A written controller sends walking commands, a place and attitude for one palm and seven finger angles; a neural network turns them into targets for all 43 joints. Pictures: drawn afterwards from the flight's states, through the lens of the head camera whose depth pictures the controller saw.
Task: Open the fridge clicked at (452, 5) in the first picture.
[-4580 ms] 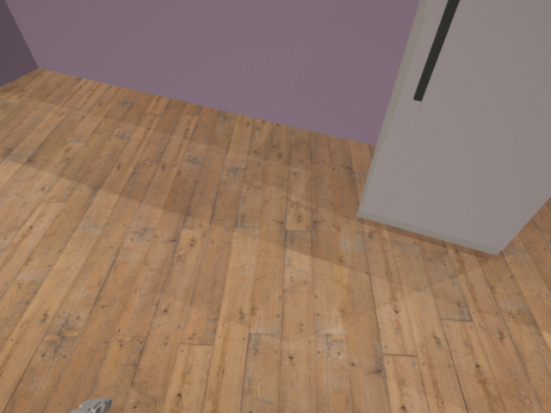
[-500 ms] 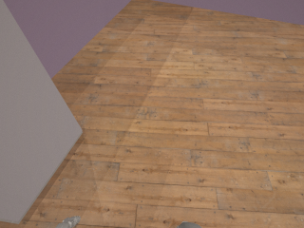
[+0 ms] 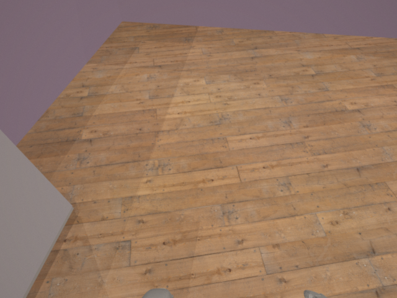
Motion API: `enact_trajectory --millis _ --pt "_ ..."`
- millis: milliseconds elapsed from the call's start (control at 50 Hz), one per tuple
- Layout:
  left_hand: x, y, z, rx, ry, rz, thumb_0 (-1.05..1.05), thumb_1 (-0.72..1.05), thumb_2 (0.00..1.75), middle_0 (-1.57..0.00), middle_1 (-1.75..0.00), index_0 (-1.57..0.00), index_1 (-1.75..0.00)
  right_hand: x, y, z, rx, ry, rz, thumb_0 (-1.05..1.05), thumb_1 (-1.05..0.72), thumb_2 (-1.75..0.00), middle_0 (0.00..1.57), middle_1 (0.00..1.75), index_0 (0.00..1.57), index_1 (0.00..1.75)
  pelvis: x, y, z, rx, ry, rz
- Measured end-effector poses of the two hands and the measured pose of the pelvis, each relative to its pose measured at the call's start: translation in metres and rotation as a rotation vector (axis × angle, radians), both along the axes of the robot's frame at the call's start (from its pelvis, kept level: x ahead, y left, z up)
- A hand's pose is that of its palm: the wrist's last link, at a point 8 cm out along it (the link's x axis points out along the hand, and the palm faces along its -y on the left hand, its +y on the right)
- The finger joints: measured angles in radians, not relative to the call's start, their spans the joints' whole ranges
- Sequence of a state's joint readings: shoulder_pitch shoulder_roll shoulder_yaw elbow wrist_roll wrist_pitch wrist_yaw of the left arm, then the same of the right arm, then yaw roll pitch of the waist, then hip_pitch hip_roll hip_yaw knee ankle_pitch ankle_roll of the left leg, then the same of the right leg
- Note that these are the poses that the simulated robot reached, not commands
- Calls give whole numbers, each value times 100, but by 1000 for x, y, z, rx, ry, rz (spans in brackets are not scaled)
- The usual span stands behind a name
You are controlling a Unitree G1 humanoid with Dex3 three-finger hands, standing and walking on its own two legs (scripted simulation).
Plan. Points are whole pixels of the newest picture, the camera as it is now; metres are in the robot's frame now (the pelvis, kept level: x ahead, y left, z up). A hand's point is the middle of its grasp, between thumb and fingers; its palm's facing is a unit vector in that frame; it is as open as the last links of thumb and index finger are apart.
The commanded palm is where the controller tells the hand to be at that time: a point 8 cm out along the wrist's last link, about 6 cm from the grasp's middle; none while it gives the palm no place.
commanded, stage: walk to a spot facing it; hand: left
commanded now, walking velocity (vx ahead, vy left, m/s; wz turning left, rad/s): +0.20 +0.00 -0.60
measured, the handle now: out of the picture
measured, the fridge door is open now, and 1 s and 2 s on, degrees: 0 0 0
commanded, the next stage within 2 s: turn to face it in 0.60 s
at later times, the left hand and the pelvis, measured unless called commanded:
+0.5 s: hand (115, 268) +0.20 +0.23 -0.18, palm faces -0.29 -0.93 -0.21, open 7.4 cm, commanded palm none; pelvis +0.07 +0.05 +0.00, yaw -20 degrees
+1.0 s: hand (179, 220) +0.34 +0.09 -0.17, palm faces -0.44 -0.88 -0.17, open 7.4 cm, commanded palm none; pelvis +0.15 +0.00 -0.01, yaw -24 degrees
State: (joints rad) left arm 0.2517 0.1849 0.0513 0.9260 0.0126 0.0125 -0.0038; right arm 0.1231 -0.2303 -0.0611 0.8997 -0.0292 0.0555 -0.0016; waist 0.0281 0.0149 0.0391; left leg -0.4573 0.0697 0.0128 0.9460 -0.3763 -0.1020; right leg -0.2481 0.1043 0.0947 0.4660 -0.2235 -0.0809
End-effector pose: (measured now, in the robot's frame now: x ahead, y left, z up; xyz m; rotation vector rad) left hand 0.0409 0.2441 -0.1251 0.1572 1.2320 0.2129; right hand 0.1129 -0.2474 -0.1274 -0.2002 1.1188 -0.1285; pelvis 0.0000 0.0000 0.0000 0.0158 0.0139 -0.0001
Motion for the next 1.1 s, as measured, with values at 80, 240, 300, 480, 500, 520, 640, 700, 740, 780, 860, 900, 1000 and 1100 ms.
enact_trajectory --millis 80,240,300,480,500,520,640,700,740,780,860,900,1000,1100 --pt "-14 15 -10 -23 63 -2 0 90 90 -21 -30 -20 -30 12 9 13 -31 -40 -12 0 -90 -89 20 30 20 29 6 15 0 -8 7 -45" --pt "7 59 -30 -49 167 -87 1 91 90 -20 -30 -20 -30 0 35 27 -92 -74 -103 0 -90 -89 21 30 20 29 29 48 -4 -35 -2 -168" --pt "37 69 -25 -44 163 -147 1 91 90 -20 -30 -20 -30 -20 42 29 -93 -26 -169 0 -90 -89 21 30 20 29 41 54 2 -52 -6 -214" --pt "158 47 -21 -16 81 -341 1 91 90 -20 -30 -19 -30 -99 66 9 -31 180 -394 0 -90 -89 21 30 21 30 69 51 0 -61 -6 -337" --pt "172 38 -21 -16 69 -369 1 91 90 -20 -30 -19 -30 -109 68 5 -20 205 -422 0 -90 -89 21 30 21 30 72 50 -1 -59 -5 -352" --pt "187 29 -21 -17 57 -398 1 91 90 -20 -30 -19 -30 -118 70 2 -8 229 -450 0 -90 -89 21 30 21 29 76 47 -3 -56 -4 -366" --pt "275 -48 -20 -14 -65 -583 1 91 90 -20 -30 -19 -30 -163 73 -23 71 351 -608 0 -90 -89 21 30 20 29 97 22 -19 -34 4 -453" --pt "304 -81 -17 -13 -158 -635 0 91 90 -20 -30 -20 -30 -168 64 -33 98 380 -654 0 -90 -89 21 30 20 29 103 8 -26 -24 -9 -476" --pt "311 -93 -10 -13 -181 -643 0 91 90 -20 -30 -20 -30 -158 53 -33 90 354 -668 1 -90 -89 21 30 20 29 107 3 -22 -26 -25 -488" --pt "314 -101 -4 -8 -178 -651 0 91 90 -20 -30 -20 -30 -140 41 -30 80 303 -668 1 -90 -89 20 30 20 29 113 0 -17 -24 -30 -504" --pt "312 -110 1 -13 -150 -675 0 91 90 -20 -30 -20 -30 -99 25 -24 64 185 -655 1 -91 -89 20 30 20 29 125 -3 -9 -23 -26 -502" --pt "311 -113 1 -32 -145 -668 0 91 90 -20 -30 -20 -30 -81 23 -22 67 150 -639 0 -91 -89 20 30 20 29 132 -4 -8 -28 -26 -487" --pt "308 -104 -14 -96 -148 -574 0 90 90 -21 -30 -20 -30 -45 31 -22 74 153 -558 0 -91 -89 20 30 20 29 150 -1 -13 -50 -32 -422" --pt "293 -66 -39 -102 -85 -441 0 90 90 -21 -30 -20 -30 -15 35 -20 37 167 -474 0 -91 -89 20 30 20 29 163 10 -22 -45 -22 -366"
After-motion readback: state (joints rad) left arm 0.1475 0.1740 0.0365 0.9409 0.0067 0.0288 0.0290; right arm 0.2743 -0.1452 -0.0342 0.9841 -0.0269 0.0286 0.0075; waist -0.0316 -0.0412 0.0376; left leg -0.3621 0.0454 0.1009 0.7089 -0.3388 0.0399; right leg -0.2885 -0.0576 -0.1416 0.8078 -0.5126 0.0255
